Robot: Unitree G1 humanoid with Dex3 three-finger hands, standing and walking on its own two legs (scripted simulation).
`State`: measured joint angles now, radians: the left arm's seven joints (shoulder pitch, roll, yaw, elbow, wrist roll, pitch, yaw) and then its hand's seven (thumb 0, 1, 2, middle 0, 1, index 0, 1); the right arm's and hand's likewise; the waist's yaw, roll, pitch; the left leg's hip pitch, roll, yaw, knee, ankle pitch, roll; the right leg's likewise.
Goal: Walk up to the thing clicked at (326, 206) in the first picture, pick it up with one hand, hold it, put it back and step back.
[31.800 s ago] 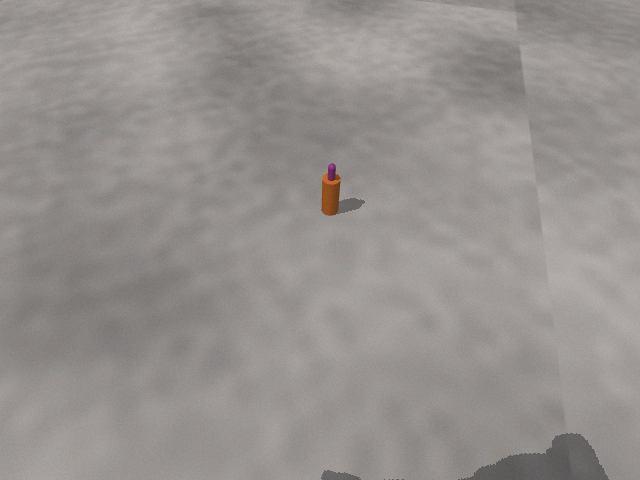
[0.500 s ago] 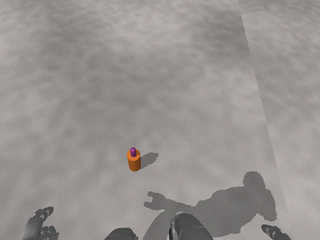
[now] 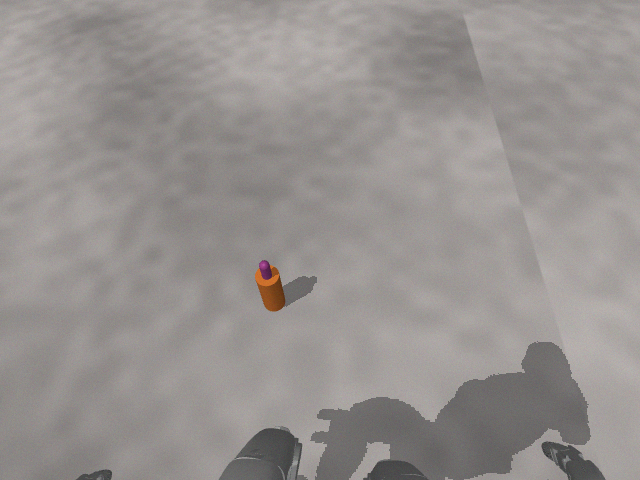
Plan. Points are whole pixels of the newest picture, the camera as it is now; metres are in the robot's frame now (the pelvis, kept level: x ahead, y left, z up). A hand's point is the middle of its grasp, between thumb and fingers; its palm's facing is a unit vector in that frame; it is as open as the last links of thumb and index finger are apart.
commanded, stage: step back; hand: left
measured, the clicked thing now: (269, 283) +0.69 +0.19 -0.63
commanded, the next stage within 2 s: stand in 1.66 s
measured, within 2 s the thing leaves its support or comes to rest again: neither
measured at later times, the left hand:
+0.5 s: hand out of the picture -0.10 +0.24 -0.16, palm faces +0.00 -0.91 -0.42, open 7.4 cm
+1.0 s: hand out of the picture -0.25 +0.23 -0.14, palm faces +0.10 -0.91 -0.40, open 7.4 cm
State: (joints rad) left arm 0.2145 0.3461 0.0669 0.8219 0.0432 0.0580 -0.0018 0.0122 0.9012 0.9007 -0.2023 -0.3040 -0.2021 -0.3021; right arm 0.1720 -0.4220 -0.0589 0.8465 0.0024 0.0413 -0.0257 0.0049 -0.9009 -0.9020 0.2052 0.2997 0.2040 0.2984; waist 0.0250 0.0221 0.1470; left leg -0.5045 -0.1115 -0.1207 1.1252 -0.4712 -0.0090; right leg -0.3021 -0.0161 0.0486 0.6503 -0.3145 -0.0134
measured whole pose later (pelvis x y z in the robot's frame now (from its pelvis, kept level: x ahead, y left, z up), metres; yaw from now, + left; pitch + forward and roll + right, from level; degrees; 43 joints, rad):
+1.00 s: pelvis -0.27 -0.05 +0.00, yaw +5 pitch -3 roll +0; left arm 0.25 0.40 0.07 0.98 0.02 0.00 -0.02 0.01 0.90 0.90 -0.20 -0.30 -0.20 -0.30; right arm 0.21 -0.35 -0.04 0.98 -0.04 0.01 0.03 0.01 -0.90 -0.90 0.21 0.30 0.21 0.30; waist 0.02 0.00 0.06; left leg -0.24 0.01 -0.03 0.60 -0.31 0.00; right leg -0.26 0.00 -0.01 0.62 -0.35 -0.02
